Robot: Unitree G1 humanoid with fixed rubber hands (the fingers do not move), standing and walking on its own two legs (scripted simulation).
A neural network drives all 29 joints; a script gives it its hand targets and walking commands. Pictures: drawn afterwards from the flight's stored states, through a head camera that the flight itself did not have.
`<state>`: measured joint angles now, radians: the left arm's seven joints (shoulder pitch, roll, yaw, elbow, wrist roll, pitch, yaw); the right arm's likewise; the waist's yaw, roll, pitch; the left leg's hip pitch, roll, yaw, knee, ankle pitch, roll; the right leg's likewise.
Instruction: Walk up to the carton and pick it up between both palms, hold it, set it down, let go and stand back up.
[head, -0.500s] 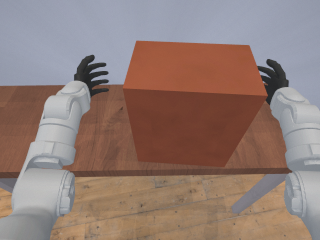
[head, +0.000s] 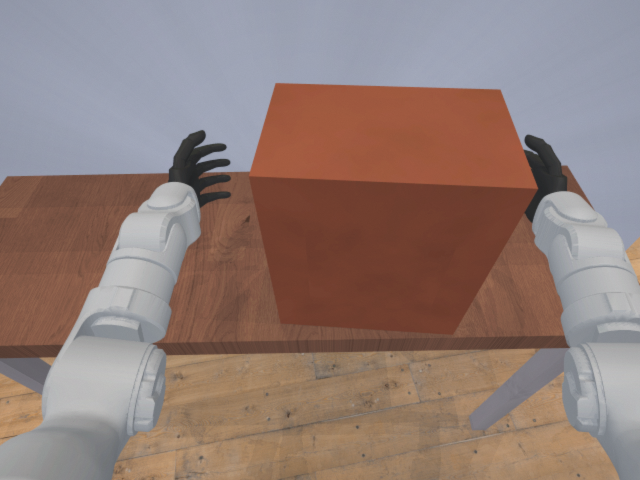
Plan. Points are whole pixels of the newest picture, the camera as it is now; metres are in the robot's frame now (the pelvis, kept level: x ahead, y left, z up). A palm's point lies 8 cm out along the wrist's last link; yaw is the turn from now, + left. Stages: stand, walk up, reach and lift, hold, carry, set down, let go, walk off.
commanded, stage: reach and lift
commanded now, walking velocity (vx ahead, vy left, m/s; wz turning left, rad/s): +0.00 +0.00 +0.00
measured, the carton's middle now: (374, 223) +0.42 -0.08 +0.09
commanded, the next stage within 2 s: none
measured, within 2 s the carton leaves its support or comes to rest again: leaves its support in 1.38 s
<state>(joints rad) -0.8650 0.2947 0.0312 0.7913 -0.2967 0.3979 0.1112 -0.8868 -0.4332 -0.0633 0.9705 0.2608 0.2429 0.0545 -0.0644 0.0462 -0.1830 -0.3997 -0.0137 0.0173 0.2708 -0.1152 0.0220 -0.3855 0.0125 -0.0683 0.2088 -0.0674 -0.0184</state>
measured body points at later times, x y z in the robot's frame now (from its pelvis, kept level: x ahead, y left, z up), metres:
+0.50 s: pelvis -0.01 +0.00 +0.00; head +0.03 -0.01 +0.45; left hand +0.46 +0.11 +0.13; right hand +0.43 -0.25 +0.12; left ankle -0.01 +0.10 -0.75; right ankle +0.00 -0.10 -0.75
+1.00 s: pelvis -0.01 -0.01 +0.00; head +0.03 -0.02 +0.45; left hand +0.46 +0.10 +0.13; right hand +0.43 -0.25 +0.12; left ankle -0.01 +0.10 -0.75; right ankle +0.00 -0.10 -0.75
